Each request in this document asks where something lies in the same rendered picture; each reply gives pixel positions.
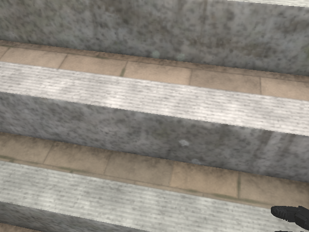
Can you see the robot right hand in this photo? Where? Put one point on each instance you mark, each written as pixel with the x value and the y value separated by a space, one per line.
pixel 299 215

